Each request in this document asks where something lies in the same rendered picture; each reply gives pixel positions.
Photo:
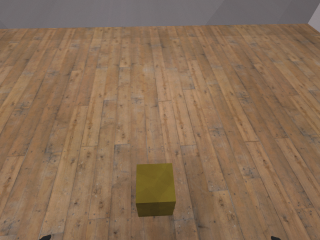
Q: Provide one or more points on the carton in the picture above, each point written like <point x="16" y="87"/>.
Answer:
<point x="155" y="190"/>

